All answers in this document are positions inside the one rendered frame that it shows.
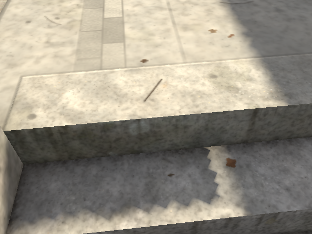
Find stairs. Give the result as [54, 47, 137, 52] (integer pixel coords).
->
[4, 103, 312, 234]

